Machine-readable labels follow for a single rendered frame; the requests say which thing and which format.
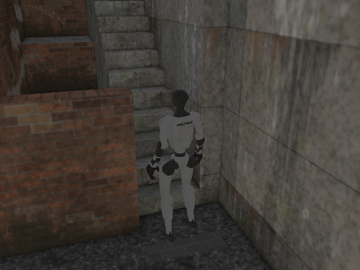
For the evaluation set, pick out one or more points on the right robot hand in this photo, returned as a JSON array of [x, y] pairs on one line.
[[199, 156]]

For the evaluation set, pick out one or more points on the left robot thigh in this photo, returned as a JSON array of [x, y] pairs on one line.
[[165, 172]]

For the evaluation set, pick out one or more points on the robot left forearm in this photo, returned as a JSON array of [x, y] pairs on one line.
[[157, 155]]

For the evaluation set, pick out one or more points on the right robot upper arm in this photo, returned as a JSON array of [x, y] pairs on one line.
[[198, 125]]

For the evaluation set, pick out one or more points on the left robot hand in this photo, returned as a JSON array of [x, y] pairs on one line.
[[150, 171]]

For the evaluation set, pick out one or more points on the robot right forearm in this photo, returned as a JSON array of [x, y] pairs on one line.
[[199, 146]]

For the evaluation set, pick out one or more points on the left robot foot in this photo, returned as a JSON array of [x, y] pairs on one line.
[[169, 236]]

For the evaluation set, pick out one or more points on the left robot upper arm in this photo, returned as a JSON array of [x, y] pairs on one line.
[[164, 123]]

